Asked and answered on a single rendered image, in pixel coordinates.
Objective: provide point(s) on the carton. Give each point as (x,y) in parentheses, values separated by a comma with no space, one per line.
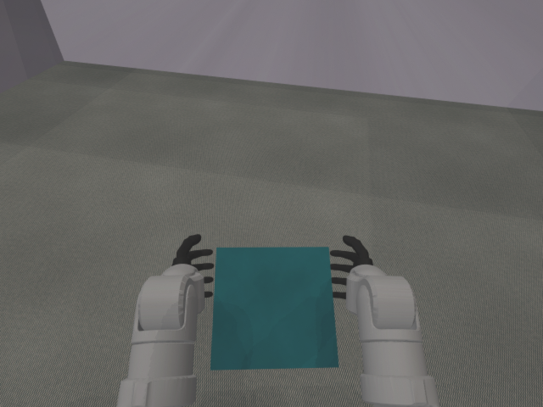
(273,309)

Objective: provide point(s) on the left robot forearm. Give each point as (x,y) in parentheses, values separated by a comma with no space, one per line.
(160,370)

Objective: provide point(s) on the robot left hand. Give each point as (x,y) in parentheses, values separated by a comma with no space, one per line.
(185,256)

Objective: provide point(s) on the right robot forearm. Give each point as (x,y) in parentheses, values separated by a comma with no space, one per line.
(395,371)

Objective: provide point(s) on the robot right hand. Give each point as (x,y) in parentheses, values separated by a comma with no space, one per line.
(360,257)

